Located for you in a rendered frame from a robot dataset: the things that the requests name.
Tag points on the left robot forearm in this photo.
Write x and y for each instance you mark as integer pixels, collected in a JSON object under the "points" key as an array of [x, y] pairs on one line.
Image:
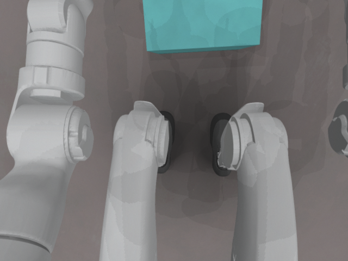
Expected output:
{"points": [[55, 50]]}

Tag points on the robot left foot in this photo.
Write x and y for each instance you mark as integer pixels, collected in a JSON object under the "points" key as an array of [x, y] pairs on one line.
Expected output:
{"points": [[168, 117]]}

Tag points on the carton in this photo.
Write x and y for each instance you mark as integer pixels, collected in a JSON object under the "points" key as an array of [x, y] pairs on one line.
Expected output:
{"points": [[182, 26]]}

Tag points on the robot right thigh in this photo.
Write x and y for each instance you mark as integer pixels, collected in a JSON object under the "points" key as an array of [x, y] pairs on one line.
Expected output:
{"points": [[265, 225]]}

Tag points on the robot left upper arm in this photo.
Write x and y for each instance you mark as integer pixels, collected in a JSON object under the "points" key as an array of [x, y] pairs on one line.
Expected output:
{"points": [[46, 142]]}

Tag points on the robot right upper arm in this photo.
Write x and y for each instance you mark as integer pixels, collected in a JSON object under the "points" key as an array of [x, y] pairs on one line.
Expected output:
{"points": [[338, 129]]}

